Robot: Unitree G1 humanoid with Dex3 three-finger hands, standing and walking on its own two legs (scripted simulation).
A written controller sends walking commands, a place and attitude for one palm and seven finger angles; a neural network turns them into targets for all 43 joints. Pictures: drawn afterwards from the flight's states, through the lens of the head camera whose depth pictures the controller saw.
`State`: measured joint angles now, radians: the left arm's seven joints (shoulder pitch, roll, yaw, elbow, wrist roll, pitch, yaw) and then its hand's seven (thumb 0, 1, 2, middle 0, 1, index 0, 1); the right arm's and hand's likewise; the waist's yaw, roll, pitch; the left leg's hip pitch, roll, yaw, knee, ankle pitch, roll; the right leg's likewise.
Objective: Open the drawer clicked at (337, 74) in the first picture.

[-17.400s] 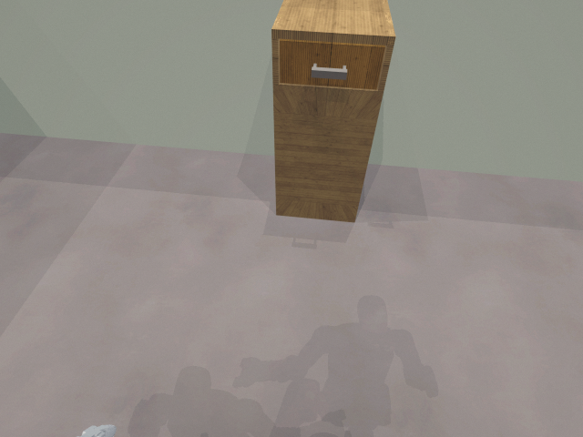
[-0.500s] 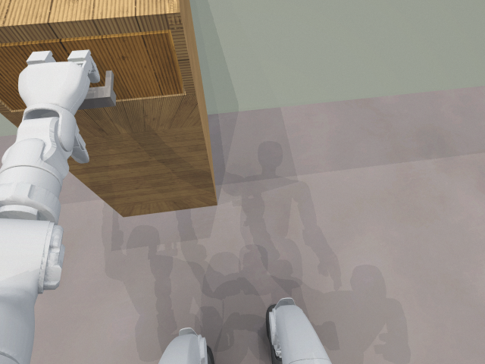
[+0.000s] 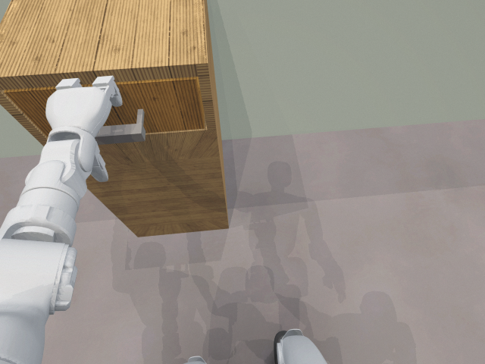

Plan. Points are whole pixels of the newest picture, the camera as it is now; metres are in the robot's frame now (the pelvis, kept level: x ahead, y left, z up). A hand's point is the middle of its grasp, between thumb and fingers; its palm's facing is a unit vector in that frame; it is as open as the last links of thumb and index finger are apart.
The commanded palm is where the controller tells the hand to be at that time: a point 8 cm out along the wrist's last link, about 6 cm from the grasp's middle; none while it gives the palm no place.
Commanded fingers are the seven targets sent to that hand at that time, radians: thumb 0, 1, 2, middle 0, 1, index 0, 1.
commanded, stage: lift the fingers back up to retry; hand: left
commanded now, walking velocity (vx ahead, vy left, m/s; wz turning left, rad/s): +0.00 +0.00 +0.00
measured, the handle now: (114, 125) +0.55 +0.21 +0.01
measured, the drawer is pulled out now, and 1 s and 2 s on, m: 0.00 0.00 0.00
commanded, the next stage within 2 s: re-aim the fingers above the handle in 0.26 s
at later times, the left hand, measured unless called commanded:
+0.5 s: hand (88, 130) +0.49 +0.23 +0.06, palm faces -0.03 -0.01 -1.00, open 13.8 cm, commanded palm +0.47 +0.23 +0.12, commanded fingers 0.00 -0.50 0.30 -0.30 -1.20 -0.30 -1.20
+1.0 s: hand (90, 127) +0.50 +0.22 +0.07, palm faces -0.03 +0.01 -1.00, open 13.8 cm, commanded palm +0.48 +0.23 +0.12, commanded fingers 0.00 -0.50 0.30 -0.30 -1.20 -0.30 -1.20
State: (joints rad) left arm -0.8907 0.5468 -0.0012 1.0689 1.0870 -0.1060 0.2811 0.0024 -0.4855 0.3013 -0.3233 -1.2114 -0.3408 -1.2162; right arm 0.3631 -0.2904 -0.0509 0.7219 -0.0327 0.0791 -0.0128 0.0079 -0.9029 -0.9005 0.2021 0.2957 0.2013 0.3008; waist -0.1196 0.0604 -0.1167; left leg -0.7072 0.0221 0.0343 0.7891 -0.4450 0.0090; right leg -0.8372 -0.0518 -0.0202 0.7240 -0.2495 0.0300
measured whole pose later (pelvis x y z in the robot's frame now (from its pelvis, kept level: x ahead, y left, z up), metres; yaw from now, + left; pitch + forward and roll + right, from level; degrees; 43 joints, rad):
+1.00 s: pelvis +0.00 -0.01 +0.01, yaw -1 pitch +18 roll +0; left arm -0.85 0.53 0.01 1.06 1.10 -0.09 0.29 0.00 -0.49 0.30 -0.32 -1.20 -0.32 -1.20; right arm 0.34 -0.29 -0.06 0.73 -0.03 0.08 -0.01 0.01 -0.90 -0.90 0.20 0.30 0.20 0.30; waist -0.10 0.05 -0.10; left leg -0.59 0.02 0.05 0.69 -0.41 0.00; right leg -0.74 -0.05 -0.01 0.66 -0.23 0.02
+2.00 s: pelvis +0.01 +0.00 +0.01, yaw +0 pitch +18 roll +0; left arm -0.87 0.51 -0.03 1.05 1.10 -0.09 0.27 0.00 -0.49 0.30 -0.32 -1.20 -0.32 -1.21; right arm 0.33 -0.28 -0.06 0.72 -0.03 0.07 -0.02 0.01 -0.90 -0.90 0.20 0.30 0.20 0.30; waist -0.09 0.05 -0.11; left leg -0.59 0.02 0.03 0.69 -0.42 0.00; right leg -0.73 -0.05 -0.02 0.65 -0.24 0.03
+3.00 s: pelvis +0.00 -0.01 +0.00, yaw +0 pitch +20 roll +0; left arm -0.84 0.51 0.01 1.07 1.12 -0.09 0.33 0.00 -0.49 0.30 -0.32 -1.20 -0.32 -1.20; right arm 0.33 -0.28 -0.07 0.74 -0.04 0.06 -0.01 0.01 -0.90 -0.90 0.20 0.30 0.20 0.30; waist -0.10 0.05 -0.12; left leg -0.68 0.02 0.04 0.76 -0.43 0.00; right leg -0.82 -0.04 -0.01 0.72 -0.25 0.02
